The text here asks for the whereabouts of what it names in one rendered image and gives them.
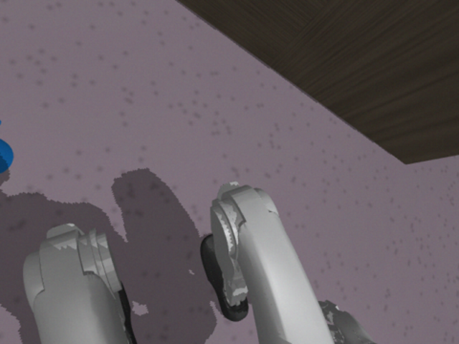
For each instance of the right robot hand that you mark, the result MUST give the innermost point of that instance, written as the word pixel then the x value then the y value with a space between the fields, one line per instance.
pixel 345 329

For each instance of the mug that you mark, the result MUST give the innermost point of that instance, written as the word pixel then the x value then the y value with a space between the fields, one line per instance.
pixel 6 155

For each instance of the right robot foot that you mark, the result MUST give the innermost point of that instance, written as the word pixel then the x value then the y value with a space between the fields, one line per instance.
pixel 214 275

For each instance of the left robot foot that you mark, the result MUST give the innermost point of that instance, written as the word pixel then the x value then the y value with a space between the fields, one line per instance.
pixel 127 312

